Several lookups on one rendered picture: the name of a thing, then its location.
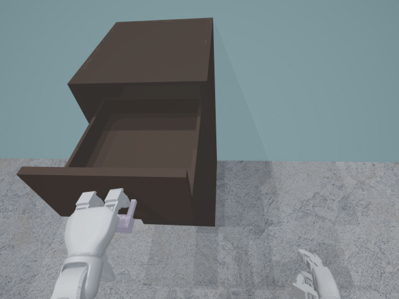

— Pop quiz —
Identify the robot left hand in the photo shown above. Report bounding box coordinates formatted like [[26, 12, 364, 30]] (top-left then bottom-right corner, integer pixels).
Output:
[[64, 188, 130, 282]]

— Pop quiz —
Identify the robot right hand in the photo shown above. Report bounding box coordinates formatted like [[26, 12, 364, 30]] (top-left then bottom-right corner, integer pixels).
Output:
[[292, 249, 341, 299]]

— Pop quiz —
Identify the robot left forearm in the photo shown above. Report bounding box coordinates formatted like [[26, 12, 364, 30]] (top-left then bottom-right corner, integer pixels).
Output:
[[50, 255, 103, 299]]

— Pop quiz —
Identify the handle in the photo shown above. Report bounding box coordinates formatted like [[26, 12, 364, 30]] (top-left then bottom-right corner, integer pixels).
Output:
[[116, 199, 137, 233]]

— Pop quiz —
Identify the drawer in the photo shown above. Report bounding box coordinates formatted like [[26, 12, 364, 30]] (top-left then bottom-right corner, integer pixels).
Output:
[[17, 97, 203, 221]]

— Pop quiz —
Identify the cabinet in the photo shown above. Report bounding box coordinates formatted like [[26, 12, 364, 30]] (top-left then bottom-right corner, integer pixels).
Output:
[[68, 17, 217, 227]]

